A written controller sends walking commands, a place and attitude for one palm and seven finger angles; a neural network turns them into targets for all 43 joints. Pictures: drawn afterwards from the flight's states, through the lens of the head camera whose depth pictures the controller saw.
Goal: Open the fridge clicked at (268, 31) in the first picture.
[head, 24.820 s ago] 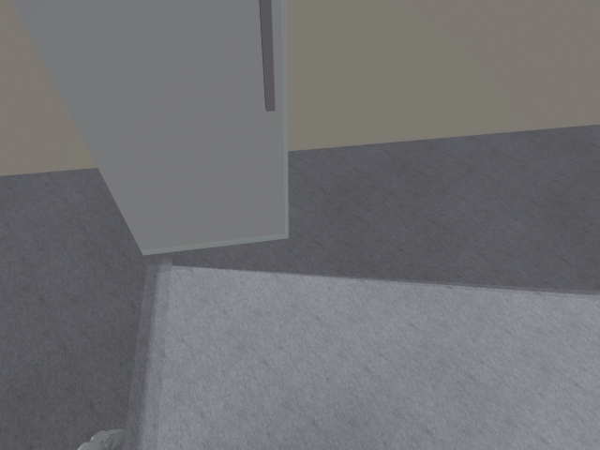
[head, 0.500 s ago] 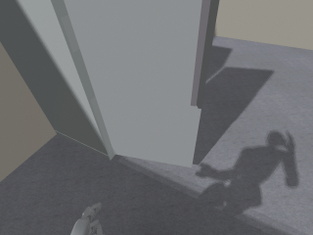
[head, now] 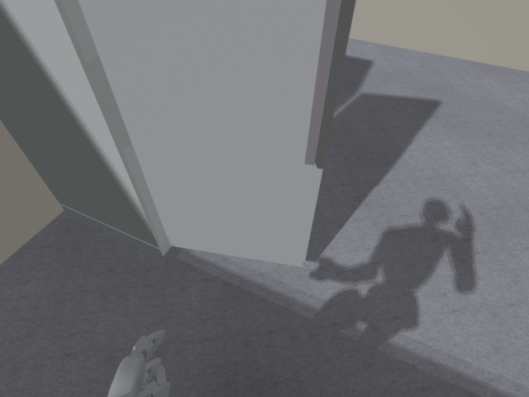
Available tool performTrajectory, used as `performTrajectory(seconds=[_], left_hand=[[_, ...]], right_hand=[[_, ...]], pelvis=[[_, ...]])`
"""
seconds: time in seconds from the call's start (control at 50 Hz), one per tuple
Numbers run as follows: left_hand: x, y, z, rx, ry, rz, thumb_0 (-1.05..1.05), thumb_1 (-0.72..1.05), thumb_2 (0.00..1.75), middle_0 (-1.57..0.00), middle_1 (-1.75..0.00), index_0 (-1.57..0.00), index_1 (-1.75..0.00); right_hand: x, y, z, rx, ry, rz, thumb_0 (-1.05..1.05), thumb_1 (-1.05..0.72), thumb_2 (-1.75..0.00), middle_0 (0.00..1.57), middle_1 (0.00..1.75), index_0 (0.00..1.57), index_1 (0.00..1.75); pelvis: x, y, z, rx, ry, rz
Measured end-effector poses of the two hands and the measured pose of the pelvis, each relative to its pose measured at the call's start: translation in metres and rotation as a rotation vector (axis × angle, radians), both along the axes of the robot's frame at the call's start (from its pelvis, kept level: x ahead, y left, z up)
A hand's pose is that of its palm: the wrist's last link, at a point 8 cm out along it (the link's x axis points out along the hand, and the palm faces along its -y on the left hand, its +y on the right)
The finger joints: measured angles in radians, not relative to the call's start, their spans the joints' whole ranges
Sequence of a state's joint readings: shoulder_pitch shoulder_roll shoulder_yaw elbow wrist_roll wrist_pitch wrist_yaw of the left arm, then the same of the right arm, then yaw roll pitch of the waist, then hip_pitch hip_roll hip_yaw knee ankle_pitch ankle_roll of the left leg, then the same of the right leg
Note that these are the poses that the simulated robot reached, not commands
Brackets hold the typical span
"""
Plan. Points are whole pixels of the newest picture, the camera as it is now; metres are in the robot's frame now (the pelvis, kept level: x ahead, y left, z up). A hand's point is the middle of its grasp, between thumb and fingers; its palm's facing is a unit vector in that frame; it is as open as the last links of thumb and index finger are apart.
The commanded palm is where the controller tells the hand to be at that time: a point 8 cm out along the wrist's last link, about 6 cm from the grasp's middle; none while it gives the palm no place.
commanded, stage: stop stepping back and stand still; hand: right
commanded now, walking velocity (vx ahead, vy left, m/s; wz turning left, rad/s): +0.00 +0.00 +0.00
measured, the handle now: (323, 70) +0.70 -0.07 +0.17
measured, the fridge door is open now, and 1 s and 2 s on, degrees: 75 75 75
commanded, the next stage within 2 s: let the arm hang, fingers relaxed in 0.32 s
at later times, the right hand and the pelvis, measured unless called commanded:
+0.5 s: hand (511, 334) +0.21 -0.29 +0.07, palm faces +0.28 +0.83 -0.49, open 7.4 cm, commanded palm none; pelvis +0.00 -0.02 +0.00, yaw -2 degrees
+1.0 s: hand out of the picture -0.07 -0.21 -0.17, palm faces +0.06 +0.97 -0.22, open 7.3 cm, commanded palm none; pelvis -0.02 -0.02 +0.01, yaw -3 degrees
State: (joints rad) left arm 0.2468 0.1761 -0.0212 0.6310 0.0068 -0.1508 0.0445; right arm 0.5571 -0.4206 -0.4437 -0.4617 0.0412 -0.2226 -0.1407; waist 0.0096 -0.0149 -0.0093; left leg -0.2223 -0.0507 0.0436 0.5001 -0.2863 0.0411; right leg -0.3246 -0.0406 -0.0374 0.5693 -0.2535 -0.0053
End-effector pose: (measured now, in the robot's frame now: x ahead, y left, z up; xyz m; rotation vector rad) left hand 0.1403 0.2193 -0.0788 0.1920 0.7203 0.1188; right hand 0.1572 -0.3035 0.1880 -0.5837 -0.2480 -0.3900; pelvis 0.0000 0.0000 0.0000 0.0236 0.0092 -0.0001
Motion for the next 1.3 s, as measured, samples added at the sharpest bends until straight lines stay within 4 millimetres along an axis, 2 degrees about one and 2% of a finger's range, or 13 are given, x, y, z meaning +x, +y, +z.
performTrajectory(seconds=[0.14, 0.34, 0.44, 0.48, 0.52, 0.56, 0.62, 0.66, 0.74, 0.86, 0.98, 1.08, 1.3], left_hand=[[0.017, 0.006, -0.001, 0.037, 0.028, 0.013, 0.01, 0.9, 0.9, -0.21, -0.3, -0.2, -0.3], [0.038, 0.005, 0.02, 0.056, -0.054, 0.01, 0.01, 0.9, 0.9, -0.21, -0.3, -0.2, -0.3], [0.035, 0.004, 0.019, 0.047, -0.057, -0.005, 0.01, 0.9, 0.9, -0.21, -0.3, -0.2, -0.3], [0.033, 0.007, 0.005, 0.037, -0.006, -0.052, 0.01, 0.9, 0.9, -0.21, -0.3, -0.2, -0.3], [0.027, 0.012, -0.011, 0.039, 0.063, -0.07, 0.01, 0.9, 0.9, -0.21, -0.3, -0.2, -0.3], [0.017, 0.018, -0.022, 0.044, 0.125, -0.064, 0.01, 0.9, 0.9, -0.21, -0.3, -0.2, -0.3], [-0.009, 0.025, -0.032, 0.057, 0.222, -0.037, 0.01, 0.9, 0.9, -0.21, -0.3, -0.2, -0.3], [-0.033, 0.028, -0.036, 0.071, 0.303, -0.015, 0.01, 0.91, 0.9, -0.21, -0.3, -0.2, -0.3], [-0.086, 0.03, -0.04, 0.091, 0.486, 0.026, 0.01, 0.91, 0.9, -0.2, -0.3, -0.2, -0.3], [-0.149, 0.019, -0.045, 0.076, 0.701, 0.065, 0.01, 0.91, 0.9, -0.2, -0.3, -0.2, -0.3], [-0.169, 0.004, -0.053, 0.027, 0.755, 0.086, 0.01, 0.91, 0.9, -0.2, -0.3, -0.2, -0.3], [-0.16, -0.005, -0.059, -0.003, 0.716, 0.086, 0.01, 0.91, 0.9, -0.21, -0.3, -0.2, -0.3], [-0.11, 0.0, -0.054, 0.004, 0.575, 0.067, 0.0, 0.91, 0.9, -0.21, -0.3, -0.2, -0.3]], right_hand=[[0.009, -0.008, -0.022, 0.089, 0.066, -0.056, 0.02, -0.88, -0.9, 0.21, 0.3, 0.21, 0.3], [0.013, -0.007, -0.009, 0.06, 0.024, -0.012, 0.02, -0.88, -0.9, 0.21, 0.3, 0.21, 0.3], [0.01, -0.013, -0.019, 0.063, 0.063, -0.013, 0.02, -0.88, -0.9, 0.21, 0.3, 0.21, 0.3], [0.017, -0.02, -0.06, 0.11, 0.235, -0.017, 0.01, -0.89, -0.9, 0.2, 0.3, 0.21, 0.3], [0.018, -0.024, -0.119, 0.197, 0.477, -0.052, 0.01, -0.89, -0.9, 0.2, 0.3, 0.21, 0.3], [0.004, -0.019, -0.179, 0.286, 0.727, -0.087, 0.01, -0.9, -0.9, 0.2, 0.3, 0.2, 0.3], [-0.037, 0.004, -0.255, 0.411, 1.047, -0.118, 0.01, -0.9, -0.9, 0.2, 0.3, 0.2, 0.3], [-0.072, 0.025, -0.292, 0.493, 1.218, -0.128, 0.01, -0.9, -0.9, 0.2, 0.3, 0.2, 0.3], [-0.14, 0.064, -0.331, 0.636, 1.459, -0.164, 0.02, -0.92, -0.9, 0.2, 0.3, 0.2, 0.3], [-0.212, 0.065, -0.336, 0.712, 1.625, -0.29, 0.02, -0.95, -0.89, 0.21, 0.3, 0.21, 0.3], [-0.235, 0.047, -0.325, 0.685, 1.667, -0.373, 0.01, -0.92, -0.9, 0.2, 0.3, 0.21, 0.3], [-0.218, 0.029, -0.319, 0.636, 1.617, -0.382, 0.01, -0.91, -0.9, 0.2, 0.3, 0.2, 0.3], [-0.138, 0.015, -0.31, 0.57, 1.432, -0.28, 0.01, -0.9, -0.9, 0.2, 0.3, 0.2, 0.3]], pelvis=[[0.013, -0.006, 0.002, -0.012, -0.003, -0.004], [0.011, -0.008, 0.005, -0.008, 0.005, 0.0], [0.007, -0.011, 0.005, -0.004, 0.01, -0.009], [0.001, -0.015, 0.001, -0.003, 0.017, -0.025], [-0.004, -0.019, -0.002, -0.007, 0.019, -0.034], [-0.009, -0.02, -0.005, -0.011, 0.015, -0.039], [-0.014, -0.019, -0.005, -0.015, 0.007, -0.041], [-0.016, -0.018, -0.004, -0.016, 0.001, -0.042], [-0.018, -0.015, 0.0, -0.011, -0.007, -0.044], [-0.02, -0.014, 0.005, 0.001, -0.008, -0.052], [-0.02, -0.018, 0.006, 0.001, -0.012, -0.049], [-0.02, -0.021, 0.007, -0.003, -0.018, -0.042], [-0.016, -0.025, 0.009, -0.013, -0.02, -0.033]])
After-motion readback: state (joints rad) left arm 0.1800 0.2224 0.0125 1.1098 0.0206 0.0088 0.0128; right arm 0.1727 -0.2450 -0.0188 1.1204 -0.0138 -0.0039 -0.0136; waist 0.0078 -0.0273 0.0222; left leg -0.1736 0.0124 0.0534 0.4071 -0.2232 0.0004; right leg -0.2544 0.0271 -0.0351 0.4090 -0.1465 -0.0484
